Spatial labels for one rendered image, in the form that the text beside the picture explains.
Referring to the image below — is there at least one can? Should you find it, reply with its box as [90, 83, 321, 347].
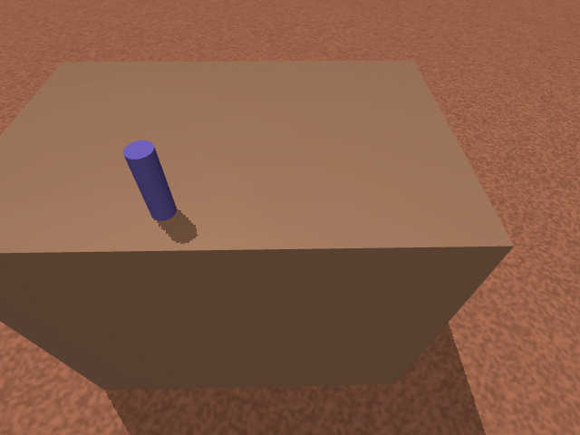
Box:
[123, 140, 177, 221]

